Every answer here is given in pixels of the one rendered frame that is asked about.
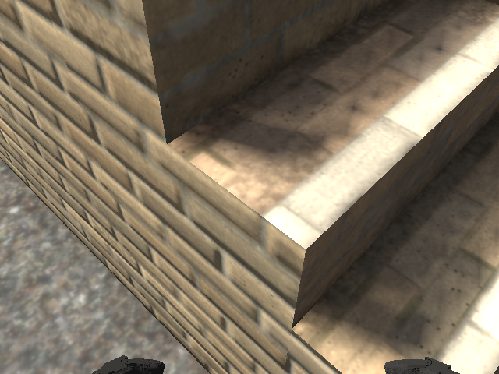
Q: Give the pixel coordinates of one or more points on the robot right hand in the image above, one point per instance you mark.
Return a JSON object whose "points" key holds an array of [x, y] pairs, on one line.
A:
{"points": [[417, 366]]}

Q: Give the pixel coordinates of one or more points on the robot left hand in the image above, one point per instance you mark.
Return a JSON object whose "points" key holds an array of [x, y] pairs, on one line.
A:
{"points": [[123, 365]]}

